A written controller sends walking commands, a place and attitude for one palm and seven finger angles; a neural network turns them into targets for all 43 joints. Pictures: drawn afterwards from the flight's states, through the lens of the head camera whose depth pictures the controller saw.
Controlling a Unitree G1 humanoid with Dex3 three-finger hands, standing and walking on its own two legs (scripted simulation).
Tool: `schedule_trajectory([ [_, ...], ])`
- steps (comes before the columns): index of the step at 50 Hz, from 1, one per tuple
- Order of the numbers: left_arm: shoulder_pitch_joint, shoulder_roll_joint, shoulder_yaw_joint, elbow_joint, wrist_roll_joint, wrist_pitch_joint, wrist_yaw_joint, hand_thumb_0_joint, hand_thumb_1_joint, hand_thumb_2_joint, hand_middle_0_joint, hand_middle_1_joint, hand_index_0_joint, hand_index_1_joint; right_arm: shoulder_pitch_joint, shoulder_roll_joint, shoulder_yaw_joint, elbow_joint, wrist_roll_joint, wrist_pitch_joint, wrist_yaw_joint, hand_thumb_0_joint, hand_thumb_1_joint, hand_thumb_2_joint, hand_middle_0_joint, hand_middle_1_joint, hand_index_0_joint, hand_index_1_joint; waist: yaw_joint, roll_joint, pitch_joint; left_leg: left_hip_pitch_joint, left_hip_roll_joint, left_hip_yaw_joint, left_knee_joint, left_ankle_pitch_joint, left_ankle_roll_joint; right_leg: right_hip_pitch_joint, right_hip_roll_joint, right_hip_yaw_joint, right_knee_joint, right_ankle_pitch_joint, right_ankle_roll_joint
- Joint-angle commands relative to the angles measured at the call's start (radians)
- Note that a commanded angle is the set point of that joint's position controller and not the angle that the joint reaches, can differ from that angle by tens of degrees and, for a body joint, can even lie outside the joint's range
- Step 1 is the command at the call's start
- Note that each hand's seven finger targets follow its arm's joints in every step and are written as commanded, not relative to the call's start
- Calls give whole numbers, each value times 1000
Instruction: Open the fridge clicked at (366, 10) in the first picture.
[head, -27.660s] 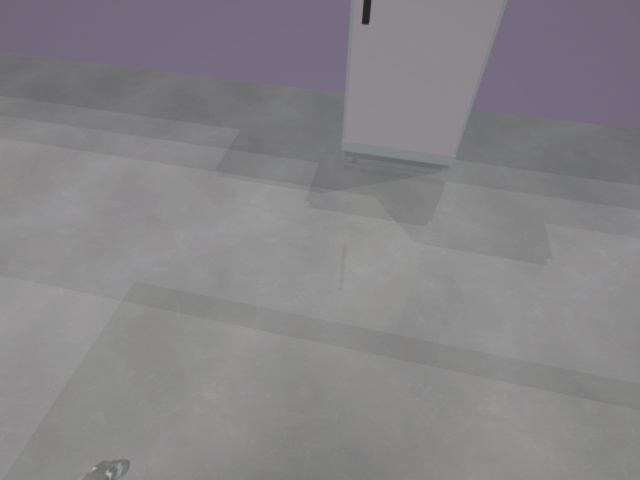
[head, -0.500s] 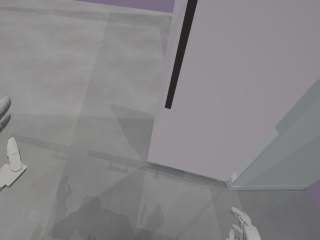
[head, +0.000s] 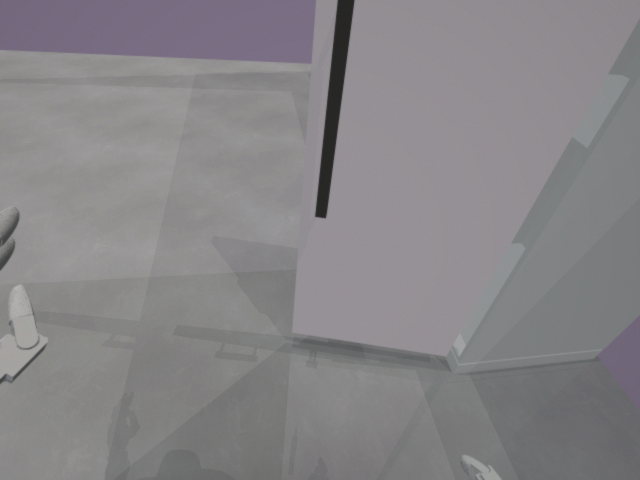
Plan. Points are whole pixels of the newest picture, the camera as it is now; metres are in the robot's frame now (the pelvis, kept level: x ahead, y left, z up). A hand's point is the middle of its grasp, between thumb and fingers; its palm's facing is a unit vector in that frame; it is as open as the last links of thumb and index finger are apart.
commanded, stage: stop stepping back and stand still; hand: left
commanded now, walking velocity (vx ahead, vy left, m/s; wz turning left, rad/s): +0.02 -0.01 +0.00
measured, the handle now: (333, 117) +0.76 -0.01 +0.14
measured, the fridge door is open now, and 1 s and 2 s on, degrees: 74 74 74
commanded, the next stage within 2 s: let the arm hang, fingers relaxed in 0.06 s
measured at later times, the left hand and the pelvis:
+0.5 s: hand out of the picture +0.04 +0.21 -0.19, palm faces +0.08 -0.98 -0.18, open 6.8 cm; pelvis -0.01 +0.03 -0.01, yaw +3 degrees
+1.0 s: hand out of the picture +0.00 +0.22 -0.18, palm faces +0.03 -0.98 -0.20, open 7.4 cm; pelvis +0.01 +0.05 +0.00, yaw +1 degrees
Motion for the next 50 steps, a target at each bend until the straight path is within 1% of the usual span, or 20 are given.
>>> schedule_trajectory([
  [1, -119, 194, 154, -112, 11, -34, 21, 0, 900, 900, -200, -300, -200, -300, -176, -169, -89, -163, 4, -10, -18, 0, -900, -900, 200, 300, 200, 300, 61, -143, 40, -415, -12, -3, 361, -249, -25, 216, -306, 519, -428, -197, -173],
  [2, -174, 211, 186, -105, -7, -51, 26, 0, 900, 900, -200, -300, -200, -300, -180, -177, -87, -154, 2, -16, -13, 0, -900, -900, 200, 300, 200, 300, 59, -152, 67, -390, -1, -29, 549, -198, -39, 99, -428, 642, -513, -88, -220],
  [3, -286, 225, 172, -153, -3, -82, 29, 0, 900, 900, -200, -300, -200, -300, -172, -163, -77, -134, -2, -25, -7, 0, -900, -900, 200, 300, 200, 300, 37, -125, 12, -344, 30, -54, 589, -191, -54, 64, -429, 610, -496, -177, -221],
  [5, -212, 132, 108, -54, 3, -66, 28, 0, 900, 900, -200, -300, -200, -300, -140, -152, -74, -120, 14, -31, -9, 0, -900, -900, 200, 300, 200, 300, 39, -78, 12, -220, 36, -29, 455, -154, -35, -13, -335, 446, -434, -156, -158],
  [7, -235, 113, 68, -73, 7, -57, 26, 0, 900, 900, -200, -300, -200, -300, -186, -157, -74, -124, 18, -32, -21, 0, -900, -900, 200, 300, 200, 300, 46, -93, 66, -82, 34, 2, 281, -120, -25, -124, -292, 334, -392, -84, -124],
  [8, -260, -92, -278, 616, 89, 130, -106, 0, 900, 900, -200, -300, -200, -300, -127, -278, -123, 98, 7, -2, 85, 0, -900, -900, 200, 300, 200, 300, -43, 29, 144, -128, 74, 12, 264, -73, -41, -151, -350, 112, -140, 401, -95],
  [9, -198, -98, -285, 641, 69, 197, -136, 0, 900, 900, -200, -300, -200, -300, -80, -199, -107, 60, 15, 73, 81, 0, -900, -900, 200, 300, 200, 300, -11, 70, 47, 36, 38, -8, 185, 87, -53, -205, -243, 128, -64, 315, -39],
  [10, -189, -148, -310, 664, 61, 216, -146, 0, 900, 900, -200, -300, -200, -300, -94, -203, -95, 23, 10, 99, 76, 0, -900, -900, 200, 300, 200, 300, 21, 122, 50, -21, 111, -141, 88, 160, -4, -220, -177, 73, 16, 152, 18],
  [11, -183, -147, -320, 714, 65, 222, -153, 0, 900, 900, -200, -300, -200, -300, -137, -254, -102, 14, -6, 110, 72, 0, -900, -900, 200, 300, 200, 300, 51, 146, 74, -133, 204, -243, -14, 66, 56, -179, -114, 53, 100, 14, 46],
  [12, -208, -142, -331, 759, 64, 216, -156, 0, 900, 900, -200, -300, -200, -300, -182, -275, -101, -3, -17, 116, 66, 0, -900, -900, 200, 300, 200, 300, 76, 34, 83, -255, 230, -297, -53, -34, 74, -59, -95, 83, 88, 2, 47],
  [13, -231, -127, -324, 797, 66, 201, -159, 0, 900, 900, -200, -300, -200, -300, -182, -263, -89, -9, -22, 112, 58, 0, -900, -900, 200, 300, 200, 300, 84, -95, 64, -278, 167, -258, -7, 90, 61, 39, -102, 108, -14, 152, 43],
  [16, -319, -45, -333, 1018, 65, 190, -152, 0, 900, 900, -200, -300, -200, -300, -138, -208, -82, 86, -7, 134, 60, 0, -900, -900, 200, 300, 200, 300, 30, -251, 53, -63, 14, -41, 154, 135, -35, -55, -261, 221, -204, 329, -27],
  [18, -373, -49, -356, 1138, 56, 192, -146, 0, 900, 900, -200, -300, -200, -300, -121, -177, -71, 147, -5, 151, 64, 0, -900, -900, 200, 300, 200, 300, 7, -66, 88, 37, 22, -34, 106, 122, -39, -145, -250, 201, -240, 187, -30],
  [20, -360, -82, -370, 1248, 48, 192, -143, 0, 900, 900, -200, -300, -200, -300, -125, -169, -61, 199, -6, 150, 63, 0, -900, -900, 200, 300, 200, 300, 21, 118, 101, 21, 63, -82, -26, 89, -25, -100, -176, 164, -232, 85, 6],
  [21, -333, -95, -372, 1299, 46, 192, -141, 0, 900, 900, -200, -300, -200, -300, -132, -173, -61, 219, -4, 147, 59, 0, -900, -900, 200, 300, 200, 300, 36, 186, 105, -24, 76, -102, -82, 27, -19, -40, -153, 154, -229, 94, 14],
  [23, -273, -135, -352, 1362, 51, 187, -135, 0, 900, 900, -200, -300, -200, -300, -127, -158, -71, 240, -6, 145, 53, 0, -900, -900, 200, 300, 200, 300, 56, 226, 53, -58, 83, -109, -124, -37, -12, 75, -141, 141, -245, 159, 9],
  [29, -263, -140, -370, 1495, 48, 182, -135, 0, 900, 900, -200, -300, -200, -300, -52, -138, -82, 333, 7, 148, 46, 0, -900, -900, 200, 300, 200, 300, 44, 56, 62, 18, 84, -92, -163, -38, -16, 67, -155, 126, -312, 175, 5],
  [37, -232, -139, -383, 1604, 44, 178, -127, 0, 900, 900, -200, -300, -200, -300, -25, -137, -78, 420, 17, 142, 40, 0, -900, -900, 200, 300, 200, 300, 48, 48, 94, 74, 88, -72, -174, 65, -12, 66, -161, 118, -323, 230, 9],
  [41, -235, -154, -388, 1626, 45, 183, -123, 0, 900, 900, -200, -300, -200, -300, -27, -120, -77, 445, 14, 149, 41, 0, -900, -900, 200, 300, 200, 300, 44, 47, 142, 54, 85, -69, -201, -17, -16, 37, -160, 123, -332, 178, 12],
  [50, -250, -178, -387, 1629, 46, 178, -117, 0, 900, 900, -200, -300, -200, -300, -21, -86, -72, 464, 13, 143, 40, 0, -900, -900, 200, 300, 200, 300, 45, 25, 153, 62, 80, -52, -192, 68, -20, 49, -166, 124, -323, 233, 19],
])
